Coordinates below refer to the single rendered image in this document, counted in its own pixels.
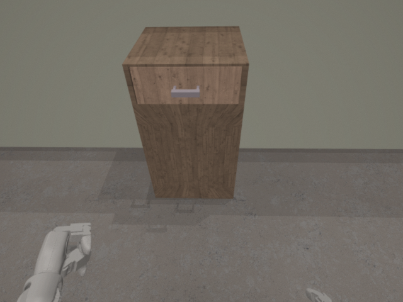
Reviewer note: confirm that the left robot hand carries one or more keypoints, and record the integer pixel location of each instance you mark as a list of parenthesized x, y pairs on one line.
[(55, 249)]

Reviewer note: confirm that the left robot forearm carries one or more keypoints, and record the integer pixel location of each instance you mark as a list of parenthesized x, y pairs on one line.
[(42, 287)]

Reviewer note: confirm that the handle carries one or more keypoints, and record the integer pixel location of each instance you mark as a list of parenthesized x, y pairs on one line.
[(185, 93)]

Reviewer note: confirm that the cabinet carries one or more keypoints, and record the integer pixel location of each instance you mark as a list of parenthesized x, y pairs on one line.
[(191, 149)]

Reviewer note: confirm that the drawer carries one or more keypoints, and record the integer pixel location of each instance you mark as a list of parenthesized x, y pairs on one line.
[(218, 85)]

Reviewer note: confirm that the right robot hand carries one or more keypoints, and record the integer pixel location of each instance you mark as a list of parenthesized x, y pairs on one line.
[(316, 296)]

